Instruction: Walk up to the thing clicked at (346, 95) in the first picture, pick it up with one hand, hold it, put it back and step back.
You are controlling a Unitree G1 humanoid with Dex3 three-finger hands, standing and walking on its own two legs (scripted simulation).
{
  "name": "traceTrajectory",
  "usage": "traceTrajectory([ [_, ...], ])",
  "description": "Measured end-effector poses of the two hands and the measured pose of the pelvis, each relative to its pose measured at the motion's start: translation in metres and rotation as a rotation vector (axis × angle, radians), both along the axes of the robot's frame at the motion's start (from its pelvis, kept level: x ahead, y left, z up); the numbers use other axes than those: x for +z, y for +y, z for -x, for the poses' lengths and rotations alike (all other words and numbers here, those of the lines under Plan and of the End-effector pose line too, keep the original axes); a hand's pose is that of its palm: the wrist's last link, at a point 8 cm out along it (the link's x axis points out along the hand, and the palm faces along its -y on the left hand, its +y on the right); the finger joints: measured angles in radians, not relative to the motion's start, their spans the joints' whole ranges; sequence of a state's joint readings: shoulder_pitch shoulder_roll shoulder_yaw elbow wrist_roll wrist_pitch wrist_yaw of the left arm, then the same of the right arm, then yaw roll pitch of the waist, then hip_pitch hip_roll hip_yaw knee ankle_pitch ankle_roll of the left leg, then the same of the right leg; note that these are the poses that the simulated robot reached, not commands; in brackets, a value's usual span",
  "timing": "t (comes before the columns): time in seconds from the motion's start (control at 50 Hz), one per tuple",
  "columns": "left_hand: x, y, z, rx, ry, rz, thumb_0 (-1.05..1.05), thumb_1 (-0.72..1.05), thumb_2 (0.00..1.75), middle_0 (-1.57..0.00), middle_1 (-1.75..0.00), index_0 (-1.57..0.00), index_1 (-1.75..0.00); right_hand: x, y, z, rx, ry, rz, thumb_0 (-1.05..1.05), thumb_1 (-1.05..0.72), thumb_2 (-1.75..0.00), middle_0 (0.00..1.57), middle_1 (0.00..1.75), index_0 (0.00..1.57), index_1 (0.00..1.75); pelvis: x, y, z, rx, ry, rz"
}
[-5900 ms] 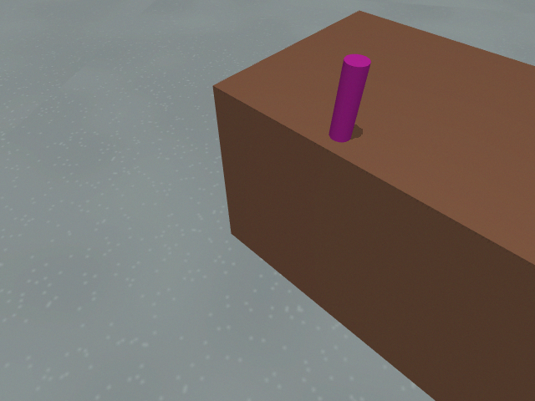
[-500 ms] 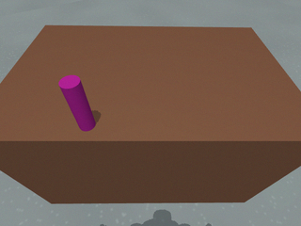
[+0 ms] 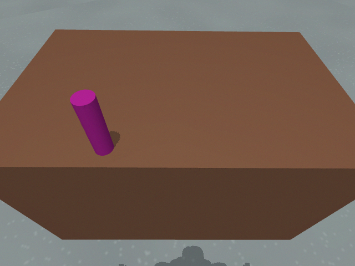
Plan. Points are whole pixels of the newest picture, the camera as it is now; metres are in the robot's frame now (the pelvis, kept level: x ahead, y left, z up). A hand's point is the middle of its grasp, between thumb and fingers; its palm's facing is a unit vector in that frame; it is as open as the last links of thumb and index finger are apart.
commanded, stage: stand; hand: left
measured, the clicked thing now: (95, 126) +0.42 +0.22 +0.06
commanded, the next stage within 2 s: rise first in 0.48 s
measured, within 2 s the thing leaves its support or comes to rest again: neither
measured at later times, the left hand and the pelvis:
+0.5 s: hand out of the picture +0.06 +0.25 -0.16, palm faces -0.02 -0.94 -0.35, open 7.4 cm; pelvis -0.01 +0.00 +0.00, yaw +0 degrees
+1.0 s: hand (70, 256) +0.16 +0.25 -0.09, palm faces +0.24 -0.91 -0.35, open 14.8 cm; pelvis -0.01 -0.01 -0.01, yaw +0 degrees
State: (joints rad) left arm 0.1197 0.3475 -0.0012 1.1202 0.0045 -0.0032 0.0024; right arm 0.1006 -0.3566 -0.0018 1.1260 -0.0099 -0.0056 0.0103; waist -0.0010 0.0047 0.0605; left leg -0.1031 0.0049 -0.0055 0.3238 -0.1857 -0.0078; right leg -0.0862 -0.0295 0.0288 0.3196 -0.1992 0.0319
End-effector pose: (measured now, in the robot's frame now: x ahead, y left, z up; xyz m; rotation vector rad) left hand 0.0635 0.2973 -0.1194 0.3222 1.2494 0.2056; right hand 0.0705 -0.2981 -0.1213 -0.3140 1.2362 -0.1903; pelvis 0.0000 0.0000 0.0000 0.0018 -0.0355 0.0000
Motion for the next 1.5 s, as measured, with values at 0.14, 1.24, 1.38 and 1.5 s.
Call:
traceTrajectory([
  [0.14,0.001,0.0,0.0,0.002,-0.005,-0.001,0.01,0.9,0.9,-0.21,-0.3,-0.2,-0.3,0.0,-0.001,0.0,0.001,-0.003,0.001,0.01,-0.9,-0.9,0.2,0.3,0.2,0.3,0.0,0.0,0.0,0.001,-0.001,0.0],
  [1.24,0.122,-0.005,-0.089,0.02,-0.797,-0.129,0.0,-0.46,0.03,-0.06,-0.05,-0.06,-0.04,0.034,0.04,-0.086,0.01,-0.514,-0.083,0.0,0.43,-0.05,0.06,0.05,0.06,0.05,-0.007,-0.007,-0.006,0.01,0.022,0.0],
  [1.38,0.149,-0.01,-0.089,-0.022,-0.891,-0.146,-0.01,-0.5,0.01,-0.05,-0.04,-0.05,-0.03,0.031,0.032,-0.083,-0.003,-0.492,-0.082,0.0,0.5,-0.03,0.06,0.05,0.06,0.05,-0.007,-0.009,-0.008,0.013,0.008,-0.002],
  [1.5,0.171,-0.014,-0.087,-0.059,-0.968,-0.171,-0.01,-0.52,0.01,-0.05,-0.04,-0.05,-0.03,0.028,0.029,-0.081,-0.005,-0.478,-0.08,-0.01,0.52,-0.02,0.06,0.05,0.06,0.05,-0.007,-0.012,-0.006,0.017,-0.004,-0.003],
])
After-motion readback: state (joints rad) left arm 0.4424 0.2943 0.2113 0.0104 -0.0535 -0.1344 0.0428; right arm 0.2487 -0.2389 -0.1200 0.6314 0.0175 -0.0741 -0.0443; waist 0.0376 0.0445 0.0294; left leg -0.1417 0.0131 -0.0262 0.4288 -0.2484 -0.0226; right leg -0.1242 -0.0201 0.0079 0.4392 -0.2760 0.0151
